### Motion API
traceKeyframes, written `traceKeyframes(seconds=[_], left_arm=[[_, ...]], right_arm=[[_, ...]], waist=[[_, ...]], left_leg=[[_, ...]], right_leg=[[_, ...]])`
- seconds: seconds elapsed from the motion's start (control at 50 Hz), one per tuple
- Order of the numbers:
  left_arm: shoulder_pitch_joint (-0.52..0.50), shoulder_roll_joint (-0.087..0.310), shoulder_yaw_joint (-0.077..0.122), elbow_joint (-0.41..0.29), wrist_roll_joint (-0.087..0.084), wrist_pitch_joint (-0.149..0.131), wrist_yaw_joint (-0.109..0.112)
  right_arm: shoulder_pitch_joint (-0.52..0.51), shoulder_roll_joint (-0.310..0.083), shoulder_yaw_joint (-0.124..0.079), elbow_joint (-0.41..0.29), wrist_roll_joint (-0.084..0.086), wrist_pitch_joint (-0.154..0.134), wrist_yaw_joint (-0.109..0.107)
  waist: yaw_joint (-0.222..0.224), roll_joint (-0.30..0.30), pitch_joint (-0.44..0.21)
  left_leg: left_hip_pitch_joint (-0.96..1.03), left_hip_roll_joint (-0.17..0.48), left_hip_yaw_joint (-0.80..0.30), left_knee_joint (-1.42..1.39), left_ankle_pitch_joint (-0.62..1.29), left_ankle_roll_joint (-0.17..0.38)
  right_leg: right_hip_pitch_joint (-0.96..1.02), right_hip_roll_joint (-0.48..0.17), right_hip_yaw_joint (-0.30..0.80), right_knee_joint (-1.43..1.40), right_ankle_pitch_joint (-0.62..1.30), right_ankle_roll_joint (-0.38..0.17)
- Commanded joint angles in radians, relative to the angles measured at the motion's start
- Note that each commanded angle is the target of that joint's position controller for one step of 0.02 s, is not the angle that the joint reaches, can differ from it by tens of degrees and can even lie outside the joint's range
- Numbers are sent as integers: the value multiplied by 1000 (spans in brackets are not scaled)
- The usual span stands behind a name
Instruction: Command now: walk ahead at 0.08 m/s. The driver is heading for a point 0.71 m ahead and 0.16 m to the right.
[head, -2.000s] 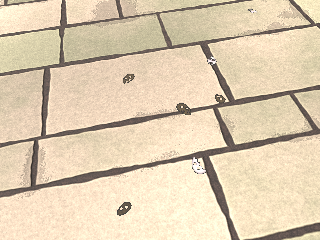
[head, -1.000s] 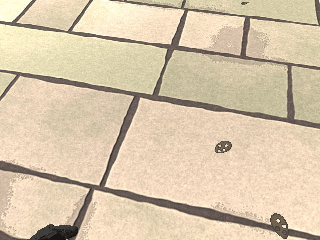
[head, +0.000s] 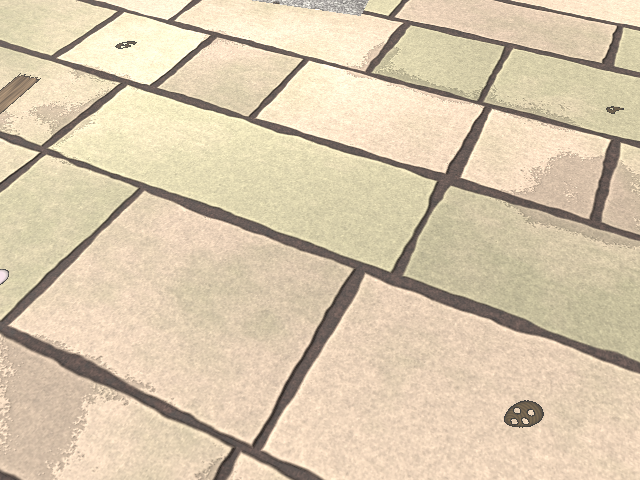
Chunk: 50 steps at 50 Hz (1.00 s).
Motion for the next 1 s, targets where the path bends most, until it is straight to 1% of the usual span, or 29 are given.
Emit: traceKeyframes(seconds=[0.02,0.04,0.08,0.1,0.12,0.14,0.2,0.24,0.26,0.28,0.3,0.32,0.36,0.4,0.44,0.52,0.58,0.62,0.64,0.66,0.68,0.7,0.72,0.76,0.8,0.86,0.94,0.96,1.0], left_arm=[[66,118,25,-1,2,-2,3],[70,138,33,-3,3,4,2],[113,155,45,3,1,13,-2],[130,170,52,12,0,12,0],[124,171,58,15,3,8,0],[116,160,59,14,7,0,-2],[70,161,65,6,6,-22,-10],[28,147,67,-5,0,-26,-16],[10,117,59,-19,6,-33,-18],[-2,24,32,-54,-1,-42,-27],[-13,79,47,-73,22,-45,-28],[-15,95,52,-64,28,-45,-30],[20,50,43,-29,17,-54,-33],[32,55,44,-15,21,-42,-35],[16,37,40,-19,9,-29,-32],[-78,11,20,-39,-3,-15,-12],[-69,24,18,-28,-5,-15,-1],[-11,23,18,-3,1,-24,5],[41,59,26,12,7,-36,8],[108,128,41,23,14,-47,9],[113,113,34,33,4,-39,9],[107,55,17,29,-1,-32,4],[62,54,14,23,4,-27,3],[-23,97,26,-12,10,-12,14],[-50,137,45,-35,6,-1,15],[-48,133,61,-59,8,9,9],[-71,151,83,-88,17,27,1],[-75,154,89,-93,14,33,-2],[-142,167,104,-118,-3,51,-4]], right_arm=[[14,-82,-12,-10,-2,-5,-3],[17,-91,-17,-11,-7,-1,-2],[-18,-75,-16,-32,-17,1,8],[-35,-44,-11,-45,-21,-4,15],[-41,-34,-8,-55,-31,-14,22],[-37,-44,-12,-60,-30,-24,26],[2,-46,-20,-67,-17,-54,38],[149,-31,-27,-11,-9,-66,32],[252,-60,-38,20,-14,-72,23],[361,-150,-59,35,-22,-80,10],[408,-188,-67,58,-16,-72,10],[304,-137,-52,29,-20,-72,8],[193,-79,-34,-11,-16,-87,9],[184,-46,-18,-7,-13,-95,2],[205,-30,-4,13,-14,-96,-5],[214,-31,12,31,-16,-77,-19],[222,-25,17,48,-12,-68,-20],[186,-30,17,49,-2,-64,-19],[199,-33,15,51,-2,-66,-17],[242,-28,13,45,-5,-67,-18],[356,42,21,88,18,-43,-19],[295,8,10,85,9,-23,-26],[219,-1,1,60,-6,-13,-26],[121,2,-7,24,-17,-1,-24],[117,14,-11,11,-15,6,-27],[85,5,-21,-15,-7,8,-36],[46,-10,-31,-61,0,12,-40],[62,-13,-32,-68,-2,10,-38],[159,-14,-36,-64,-8,4,-28]], waist=[[14,-24,14],[19,-49,35],[45,-100,111],[48,-148,141],[45,-160,157],[36,-138,155],[-2,-127,137],[-67,-84,121],[-104,4,104],[-130,260,57],[-115,264,80],[-50,108,126],[9,25,89],[23,60,28],[35,88,14],[8,124,8],[3,128,2],[45,83,8],[58,36,-20],[43,-40,-82],[22,-173,-161],[47,-179,-133],[39,-158,-57],[14,-110,4],[-7,-106,2],[1,-83,-36],[8,-109,-54],[2,-114,-76],[-71,-123,-72]], left_leg=[[12,54,-78,-26,-168,29],[-39,24,-53,18,-308,40],[-182,-13,-6,136,-387,45],[-227,-23,47,235,-306,38],[-250,15,55,316,-244,38],[-273,36,46,353,-250,41],[-176,41,67,240,-249,58],[114,-22,113,78,-171,64],[258,33,11,3,-229,74],[361,279,-393,-199,-472,140],[302,414,-606,-257,-391,218],[225,397,-519,-207,-201,231],[179,309,-285,-163,237,184],[175,254,-151,-139,535,165],[191,225,-67,-93,752,157],[164,191,1,-46,811,139],[148,210,-20,0,772,138],[105,202,-25,70,690,111],[63,172,-23,126,559,76],[-8,118,5,217,241,53],[-35,30,44,323,-215,31],[-52,8,37,393,-465,28],[-95,5,13,427,-516,25],[-125,13,3,462,-460,12],[-127,8,3,478,-407,1],[-157,4,8,486,-350,-16],[-103,-12,17,392,-275,-19],[-54,-20,25,348,-271,-16],[163,-49,54,163,-231,8]], right_leg=[[-83,-91,113,-114,-214,-49],[-100,-95,140,-123,-371,-72],[-112,-171,263,-208,-589,-129],[-98,-239,338,-266,-619,-162],[-98,-299,387,-295,-577,-192],[-84,-311,388,-299,-510,-200],[-100,-260,278,-239,-379,-176],[-264,-178,180,-119,-362,-145],[-373,-126,114,30,-321,-122],[-520,9,-45,367,-263,-68],[-593,41,-36,577,-351,-72],[-582,-20,26,673,-277,-80],[-494,-63,26,665,-151,-64],[-420,-58,-8,637,-91,-33],[-402,-34,-28,566,-60,-15],[-305,-1,-70,323,15,-12],[-212,6,-74,231,56,-39],[-86,2,-67,80,173,-61],[28,-55,-3,33,376,-71],[161,-183,114,88,733,-103],[192,-321,247,86,890,-253],[114,-358,341,8,759,-298],[43,-332,351,-41,588,-294],[-65,-283,337,-100,360,-259],[-123,-251,324,-126,257,-246],[-136,-222,309,-130,182,-241],[-223,-192,319,-142,50,-219],[-254,-179,328,-154,-83,-211],[-435,-127,323,-152,-358,-161]])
